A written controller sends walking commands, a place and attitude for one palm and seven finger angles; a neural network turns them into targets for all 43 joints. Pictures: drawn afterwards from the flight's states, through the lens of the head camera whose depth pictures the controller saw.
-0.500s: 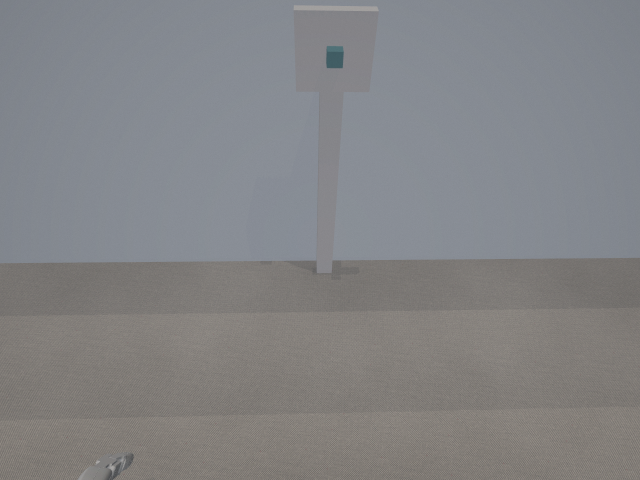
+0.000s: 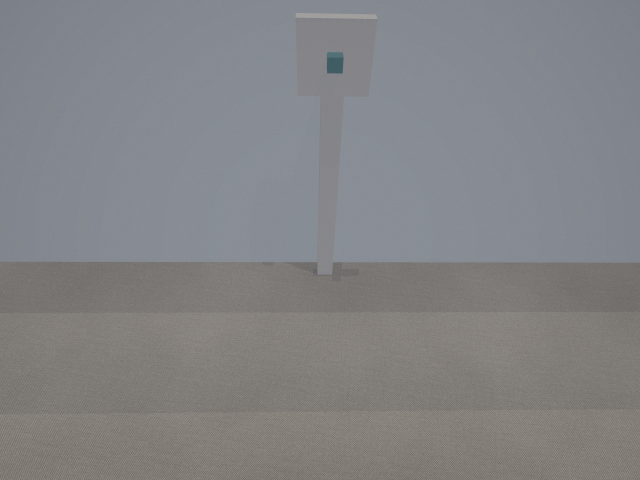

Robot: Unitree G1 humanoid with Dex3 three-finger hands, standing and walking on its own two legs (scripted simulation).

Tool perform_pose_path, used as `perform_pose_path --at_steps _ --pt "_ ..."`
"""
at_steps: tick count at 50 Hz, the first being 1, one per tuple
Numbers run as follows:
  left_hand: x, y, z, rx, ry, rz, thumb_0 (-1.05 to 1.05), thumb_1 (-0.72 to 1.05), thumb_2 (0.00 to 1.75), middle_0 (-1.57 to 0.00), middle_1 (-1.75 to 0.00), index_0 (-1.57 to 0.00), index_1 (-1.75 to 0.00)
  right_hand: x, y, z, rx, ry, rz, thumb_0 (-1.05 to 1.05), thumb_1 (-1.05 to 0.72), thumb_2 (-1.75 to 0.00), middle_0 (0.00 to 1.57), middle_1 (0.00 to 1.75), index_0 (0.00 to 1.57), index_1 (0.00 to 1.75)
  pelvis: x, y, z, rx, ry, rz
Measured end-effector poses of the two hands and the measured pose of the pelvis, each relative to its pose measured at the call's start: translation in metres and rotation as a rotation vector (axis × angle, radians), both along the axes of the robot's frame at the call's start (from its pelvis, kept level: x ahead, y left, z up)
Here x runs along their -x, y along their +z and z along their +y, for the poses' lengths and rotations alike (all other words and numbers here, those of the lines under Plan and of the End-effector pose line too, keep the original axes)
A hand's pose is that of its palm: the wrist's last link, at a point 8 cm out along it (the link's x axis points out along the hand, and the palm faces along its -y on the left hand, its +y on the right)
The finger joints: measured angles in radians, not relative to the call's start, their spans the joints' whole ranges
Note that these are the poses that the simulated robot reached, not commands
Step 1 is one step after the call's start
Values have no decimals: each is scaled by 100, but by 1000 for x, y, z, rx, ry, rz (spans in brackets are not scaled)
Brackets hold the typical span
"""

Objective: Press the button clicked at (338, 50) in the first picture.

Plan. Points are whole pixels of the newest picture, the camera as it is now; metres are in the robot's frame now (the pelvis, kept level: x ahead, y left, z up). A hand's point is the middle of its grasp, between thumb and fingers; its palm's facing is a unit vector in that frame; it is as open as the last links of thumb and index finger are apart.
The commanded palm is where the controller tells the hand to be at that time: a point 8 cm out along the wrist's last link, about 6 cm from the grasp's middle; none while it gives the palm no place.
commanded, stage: stand and wait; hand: left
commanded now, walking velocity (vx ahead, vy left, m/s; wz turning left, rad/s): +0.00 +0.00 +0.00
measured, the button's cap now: (334, 62) +0.96 +0.03 +0.09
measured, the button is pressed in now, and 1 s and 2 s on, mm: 0 0 0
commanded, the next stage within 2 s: look at it before walking up in 0.42 s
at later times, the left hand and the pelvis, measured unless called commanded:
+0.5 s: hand out of the picture +0.06 +0.24 -0.15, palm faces -0.03 -0.94 -0.33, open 7.4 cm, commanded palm none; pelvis -0.02 -0.01 +0.00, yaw +0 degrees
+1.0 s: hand out of the picture +0.06 +0.24 -0.15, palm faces -0.02 -0.94 -0.33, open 7.4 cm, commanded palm none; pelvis -0.01 +0.00 +0.00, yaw +0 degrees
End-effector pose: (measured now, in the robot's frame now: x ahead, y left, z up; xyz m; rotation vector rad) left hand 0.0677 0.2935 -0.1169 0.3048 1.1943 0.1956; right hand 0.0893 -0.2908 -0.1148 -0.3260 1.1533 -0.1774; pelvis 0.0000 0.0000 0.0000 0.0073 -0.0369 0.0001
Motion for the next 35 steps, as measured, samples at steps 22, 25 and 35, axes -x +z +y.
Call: perform_pose_path --at_steps 22,25,35 --pt "13 1 -8 5 -10 12 1 91 89 -20 -30 -20 -29 46 -5 -8 -8 -37 80 1 -90 -89 21 30 21 30 16 3 -6 1 -4 0" --pt "12 1 -9 7 -13 11 1 91 89 -20 -30 -20 -29 46 -5 -8 -9 -38 80 1 -90 -89 21 30 21 30 16 3 -6 1 -4 2" --pt "9 0 -9 10 -13 9 1 91 89 -20 -30 -20 -29 41 -3 -8 -6 -39 73 1 -90 -89 21 30 21 30 13 3 -6 3 -5 3"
